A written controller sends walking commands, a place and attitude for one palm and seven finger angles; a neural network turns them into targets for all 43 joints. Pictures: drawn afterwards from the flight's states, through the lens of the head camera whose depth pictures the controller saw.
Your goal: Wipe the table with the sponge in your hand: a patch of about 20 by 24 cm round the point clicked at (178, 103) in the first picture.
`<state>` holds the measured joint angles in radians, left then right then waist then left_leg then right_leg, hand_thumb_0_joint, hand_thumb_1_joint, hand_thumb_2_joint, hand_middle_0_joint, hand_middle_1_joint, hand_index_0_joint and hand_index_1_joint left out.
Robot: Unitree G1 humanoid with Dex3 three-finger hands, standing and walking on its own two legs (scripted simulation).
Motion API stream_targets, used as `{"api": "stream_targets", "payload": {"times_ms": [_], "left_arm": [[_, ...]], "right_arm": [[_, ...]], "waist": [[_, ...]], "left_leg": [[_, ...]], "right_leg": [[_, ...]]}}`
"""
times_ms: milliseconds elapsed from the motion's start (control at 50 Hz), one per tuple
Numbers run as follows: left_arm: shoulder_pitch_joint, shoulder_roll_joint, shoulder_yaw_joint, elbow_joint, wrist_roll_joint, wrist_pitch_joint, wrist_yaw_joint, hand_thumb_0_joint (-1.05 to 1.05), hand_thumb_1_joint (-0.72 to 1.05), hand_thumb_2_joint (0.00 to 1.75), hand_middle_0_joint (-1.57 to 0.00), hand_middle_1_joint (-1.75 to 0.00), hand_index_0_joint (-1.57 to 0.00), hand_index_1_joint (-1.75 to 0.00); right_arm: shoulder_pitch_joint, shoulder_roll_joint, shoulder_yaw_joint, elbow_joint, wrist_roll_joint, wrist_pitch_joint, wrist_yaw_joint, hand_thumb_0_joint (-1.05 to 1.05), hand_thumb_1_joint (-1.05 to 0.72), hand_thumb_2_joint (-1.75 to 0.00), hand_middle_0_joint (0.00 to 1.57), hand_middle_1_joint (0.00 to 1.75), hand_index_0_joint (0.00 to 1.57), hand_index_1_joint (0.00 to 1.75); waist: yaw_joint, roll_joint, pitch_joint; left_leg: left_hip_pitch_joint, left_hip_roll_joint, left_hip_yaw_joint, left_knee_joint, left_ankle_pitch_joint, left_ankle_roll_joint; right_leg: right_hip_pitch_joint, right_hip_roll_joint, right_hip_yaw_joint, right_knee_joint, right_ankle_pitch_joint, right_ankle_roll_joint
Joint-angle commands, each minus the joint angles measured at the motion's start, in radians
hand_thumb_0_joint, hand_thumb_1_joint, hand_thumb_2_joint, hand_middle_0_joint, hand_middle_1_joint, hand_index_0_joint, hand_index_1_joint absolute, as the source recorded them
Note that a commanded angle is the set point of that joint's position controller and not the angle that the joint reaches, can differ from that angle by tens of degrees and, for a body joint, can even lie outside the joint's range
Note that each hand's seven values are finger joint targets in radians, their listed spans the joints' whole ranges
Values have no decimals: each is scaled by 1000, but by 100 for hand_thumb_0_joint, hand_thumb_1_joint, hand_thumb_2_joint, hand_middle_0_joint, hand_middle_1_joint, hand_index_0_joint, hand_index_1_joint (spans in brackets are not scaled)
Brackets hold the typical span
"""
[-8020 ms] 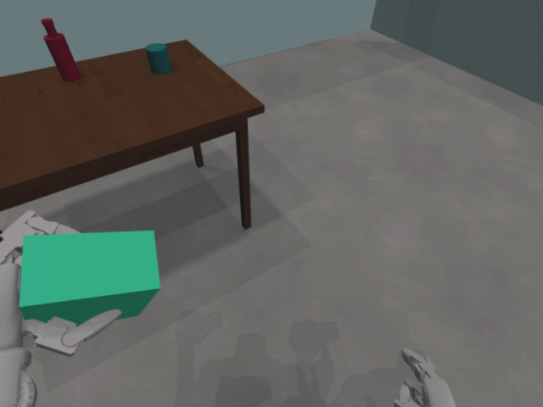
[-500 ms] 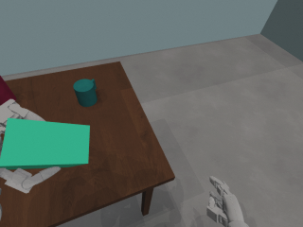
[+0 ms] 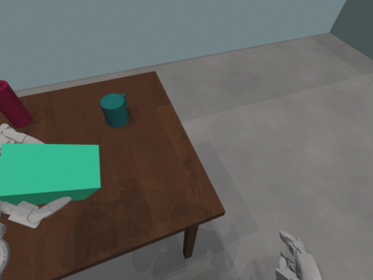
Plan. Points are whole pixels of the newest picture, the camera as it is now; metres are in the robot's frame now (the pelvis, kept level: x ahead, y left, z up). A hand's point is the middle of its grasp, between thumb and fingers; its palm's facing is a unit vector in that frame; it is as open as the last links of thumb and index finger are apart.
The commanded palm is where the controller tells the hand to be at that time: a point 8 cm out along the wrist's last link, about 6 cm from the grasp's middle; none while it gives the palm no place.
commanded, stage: come to a stop and stand still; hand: left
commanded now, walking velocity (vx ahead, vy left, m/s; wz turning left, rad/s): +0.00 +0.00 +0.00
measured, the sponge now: (65, 176) +0.24 +0.22 +0.14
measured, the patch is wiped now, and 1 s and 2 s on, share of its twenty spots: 0.00 0.00 0.00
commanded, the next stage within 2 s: look again from close up in 0.52 s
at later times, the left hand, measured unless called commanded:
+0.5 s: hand (9, 178) +0.23 +0.30 +0.16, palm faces +0.39 -0.85 -0.34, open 10.7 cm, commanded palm +0.17 +0.33 +0.17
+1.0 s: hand (17, 188) +0.21 +0.28 +0.15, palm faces +0.39 -0.85 -0.35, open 10.7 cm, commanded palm +0.16 +0.31 +0.17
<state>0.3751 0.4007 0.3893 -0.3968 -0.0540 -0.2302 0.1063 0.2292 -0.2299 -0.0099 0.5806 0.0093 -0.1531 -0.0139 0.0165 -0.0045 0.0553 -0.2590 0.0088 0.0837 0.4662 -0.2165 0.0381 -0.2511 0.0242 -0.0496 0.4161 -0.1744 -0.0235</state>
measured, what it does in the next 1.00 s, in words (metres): stands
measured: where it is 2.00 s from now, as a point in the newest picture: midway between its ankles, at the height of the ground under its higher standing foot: outside the picture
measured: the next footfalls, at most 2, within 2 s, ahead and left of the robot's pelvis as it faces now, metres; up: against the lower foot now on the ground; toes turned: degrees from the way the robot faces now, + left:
none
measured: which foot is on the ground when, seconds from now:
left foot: down 0.00-1.00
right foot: down 0.00-1.00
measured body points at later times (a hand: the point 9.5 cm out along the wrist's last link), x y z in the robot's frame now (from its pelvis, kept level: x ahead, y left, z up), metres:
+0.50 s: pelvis +0.01 +0.04 +0.00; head +0.04 +0.09 +0.44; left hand +0.20 +0.34 +0.18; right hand +0.22 -0.15 -0.05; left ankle +0.02 +0.09 -0.74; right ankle +0.03 -0.10 -0.74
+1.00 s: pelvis +0.00 +0.03 +0.00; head +0.02 +0.05 +0.45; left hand +0.19 +0.32 +0.17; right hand +0.18 -0.19 -0.07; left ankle +0.02 +0.09 -0.74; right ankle +0.03 -0.10 -0.74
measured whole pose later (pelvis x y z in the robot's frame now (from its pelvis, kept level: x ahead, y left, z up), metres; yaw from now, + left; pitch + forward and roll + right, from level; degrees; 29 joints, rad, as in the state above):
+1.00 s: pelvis +0.00 +0.03 +0.00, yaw +2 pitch -1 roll -2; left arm 0.43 0.36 0.34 -0.45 -0.03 -0.21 0.10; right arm 0.23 -0.19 0.02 0.58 0.00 -0.14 -0.04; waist 0.01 -0.03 0.04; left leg -0.23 -0.02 0.07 0.47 -0.23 0.07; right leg -0.19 -0.01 -0.07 0.37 -0.17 0.01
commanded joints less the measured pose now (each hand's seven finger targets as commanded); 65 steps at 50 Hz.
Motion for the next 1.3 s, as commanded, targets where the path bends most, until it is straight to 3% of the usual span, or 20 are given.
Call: {"api": "stream_targets", "payload": {"times_ms": [0,40,60,100,140,160,220,300,360,460,580,640,700,800,980,1040,1060,1140,1180,1280], "left_arm": [[-14,200,111,-277,-7,-82,14,0,10,130,-120,-160,-120,-160],[-43,212,134,-275,-6,-90,16,0,10,130,-120,-160,-120,-160],[-80,235,153,-300,-3,-93,18,0,10,130,-120,-160,-120,-160],[-112,212,127,-298,-1,-99,15,0,10,130,-120,-160,-120,-160],[-112,191,104,-306,-2,-100,13,0,10,130,-120,-160,-120,-160],[-110,169,86,-322,-2,-100,11,0,10,130,-120,-160,-120,-160],[-92,132,45,-330,5,-93,10,0,10,130,-120,-160,-120,-160],[-65,122,45,-304,9,-76,11,0,10,130,-120,-160,-120,-160],[-45,135,72,-300,8,-66,13,0,10,130,-120,-160,-120,-160],[-69,149,76,-351,6,-62,13,0,10,130,-120,-160,-120,-160],[-48,116,48,-328,0,-53,16,0,10,130,-120,-160,-120,-160],[-43,124,57,-312,2,-49,20,0,10,130,-120,-160,-120,-160],[-60,120,48,-327,7,-52,21,0,10,130,-120,-160,-120,-160],[-53,123,52,-294,9,-50,21,0,10,130,-120,-160,-120,-160],[-37,108,45,-272,6,-45,16,0,10,130,-120,-160,-120,-160],[-70,124,57,-296,5,-44,14,0,10,130,-120,-160,-120,-160],[-68,134,66,-294,4,-42,14,0,10,130,-120,-160,-120,-160],[-70,128,64,-296,-3,-37,9,0,10,130,-120,-160,-120,-160],[-64,110,48,-309,-6,-34,4,0,10,130,-120,-160,-120,-160],[-33,114,57,-326,-14,-25,-3,0,10,130,-120,-160,-120,-160]], "right_arm": [[-90,-106,-35,-164,4,-71,-28,0,-90,-90,20,30,20,30],[-85,-100,-31,-163,2,-76,-41,0,-90,-90,20,30,20,30],[-103,-100,-29,-155,3,-77,-43,0,-90,-90,20,30,20,30],[-86,-90,-25,-154,2,-85,-49,0,-90,-90,20,30,20,30],[-73,-88,-27,-148,2,-94,-45,0,-90,-90,20,30,20,30],[-92,-85,-25,-143,4,-103,-39,0,-90,-90,20,30,20,30],[-68,-95,-31,-134,-3,-104,-26,0,-90,-90,20,30,20,30],[-66,-94,-35,-132,-5,-81,-12,0,-90,-90,20,30,20,30],[-84,-88,-31,-142,-1,-59,-10,0,-90,-90,20,30,20,30],[-94,-83,-27,-163,1,-40,-14,0,-90,-90,20,30,20,30],[-92,-88,-24,-169,1,-32,-22,0,-90,-90,20,30,20,30],[-86,-91,-29,-167,3,-31,-27,0,-90,-90,20,30,20,30],[-91,-95,-28,-164,2,-35,-31,0,-90,-90,20,30,20,30],[-93,-92,-25,-164,2,-40,-36,0,-90,-90,20,30,20,30],[-95,-88,-22,-157,1,-45,-37,0,-90,-90,20,30,20,30],[-92,-94,-29,-160,2,-47,-36,0,-90,-90,20,30,20,30],[-106,-90,-27,-158,4,-48,-36,0,-90,-90,20,30,20,30],[-93,-88,-36,-165,3,-40,-28,0,-90,-90,20,30,20,30],[-100,-84,-37,-170,5,-37,-23,0,-90,-90,20,30,20,30],[-97,-87,-44,-176,5,-28,-16,0,-90,-90,20,30,20,30]], "waist": [[19,-61,-117],[17,2,-115],[12,68,-124],[15,126,-138],[17,106,-168],[13,135,-180],[11,102,-192],[6,83,-185],[5,78,-182],[7,165,-168],[0,99,-168],[1,66,-165],[-2,112,-159],[-1,73,-132],[-5,62,-120],[-4,70,-128],[-6,104,-125],[-3,80,-142],[-5,107,-141],[-5,103,-159]], "left_leg": [[-39,71,-181,-132,-142,7],[-40,80,-194,-147,-123,9],[-42,90,-203,-160,-121,11],[-48,107,-218,-176,-74,9],[-11,102,-205,-142,45,0],[25,103,-193,-137,92,-10],[69,119,-197,-107,294,-43],[88,143,-188,-94,430,-74],[85,134,-170,-93,418,-85],[92,144,-165,-120,392,-97],[33,124,-170,-119,217,-89],[7,109,-168,-119,123,-66],[-2,103,-176,-142,74,-64],[-46,98,-180,-163,-37,-39],[-26,87,-173,-157,-57,-25],[-12,109,-184,-172,-14,-35],[-14,116,-179,-184,-19,-38],[5,144,-184,-166,70,-43],[8,154,-176,-169,70,-44],[26,167,-167,-124,148,-37]], "right_leg": [[68,-102,142,-93,-203,8],[81,-96,128,-62,-138,6],[93,-88,119,-25,-105,4],[134,-93,88,24,-32,4],[155,-98,80,30,51,4],[140,-92,75,45,61,3],[136,-89,53,55,111,5],[121,-82,30,61,83,9],[130,-76,27,48,96,7],[112,-70,15,57,24,5],[176,-80,25,-7,92,5],[199,-95,50,-30,130,3],[194,-84,51,-27,103,3],[196,-83,59,-47,55,8],[155,-82,83,-81,23,5],[161,-65,78,-57,52,9],[158,-57,70,-45,42,14],[165,-60,60,-27,74,16],[153,-53,52,-12,58,15],[142,-54,53,-7,97,12]]}}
